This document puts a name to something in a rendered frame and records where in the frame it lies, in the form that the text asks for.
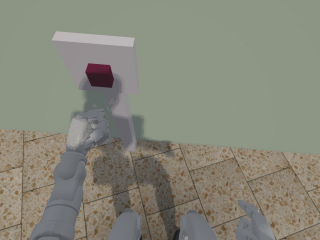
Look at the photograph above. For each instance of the robot left hand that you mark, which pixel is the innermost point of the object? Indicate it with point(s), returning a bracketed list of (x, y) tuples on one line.
[(80, 130)]

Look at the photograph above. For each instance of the left robot forearm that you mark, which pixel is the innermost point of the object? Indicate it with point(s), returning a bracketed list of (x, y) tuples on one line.
[(62, 209)]

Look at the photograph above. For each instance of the right robot thigh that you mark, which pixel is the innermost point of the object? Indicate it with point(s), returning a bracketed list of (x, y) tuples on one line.
[(194, 226)]

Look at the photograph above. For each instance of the panel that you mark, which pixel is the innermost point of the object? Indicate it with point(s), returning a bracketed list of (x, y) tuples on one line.
[(77, 50)]

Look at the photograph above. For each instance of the button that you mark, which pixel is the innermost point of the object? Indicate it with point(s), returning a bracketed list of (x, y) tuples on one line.
[(100, 75)]

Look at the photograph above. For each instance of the robot right hand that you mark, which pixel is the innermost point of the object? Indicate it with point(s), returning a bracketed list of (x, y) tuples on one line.
[(256, 229)]

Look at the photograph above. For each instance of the robot thigh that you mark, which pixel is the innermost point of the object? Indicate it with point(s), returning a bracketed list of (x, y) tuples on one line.
[(194, 226), (126, 227)]

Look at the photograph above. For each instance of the left robot thigh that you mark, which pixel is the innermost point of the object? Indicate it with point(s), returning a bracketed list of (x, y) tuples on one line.
[(126, 227)]

